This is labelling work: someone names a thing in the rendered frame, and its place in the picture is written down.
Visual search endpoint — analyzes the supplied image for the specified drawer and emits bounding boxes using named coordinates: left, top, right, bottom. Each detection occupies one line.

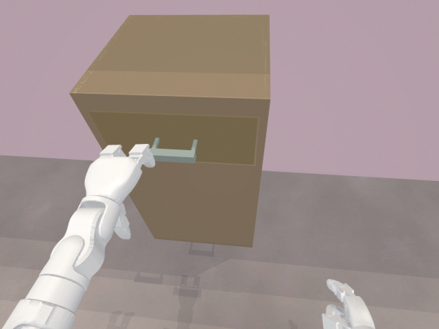
left=89, top=110, right=258, bottom=165

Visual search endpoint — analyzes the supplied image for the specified left robot hand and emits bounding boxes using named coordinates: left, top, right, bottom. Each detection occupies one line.
left=84, top=144, right=155, bottom=239

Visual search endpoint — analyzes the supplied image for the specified right robot hand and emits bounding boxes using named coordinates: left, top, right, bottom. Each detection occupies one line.
left=322, top=279, right=375, bottom=329

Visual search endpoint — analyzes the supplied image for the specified cabinet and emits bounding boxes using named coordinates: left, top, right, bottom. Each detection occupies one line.
left=69, top=14, right=270, bottom=247

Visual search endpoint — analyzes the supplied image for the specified handle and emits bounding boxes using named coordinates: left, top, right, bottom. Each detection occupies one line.
left=150, top=138, right=198, bottom=163

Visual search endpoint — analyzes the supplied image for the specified left robot forearm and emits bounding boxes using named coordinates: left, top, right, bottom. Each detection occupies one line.
left=2, top=195, right=121, bottom=329

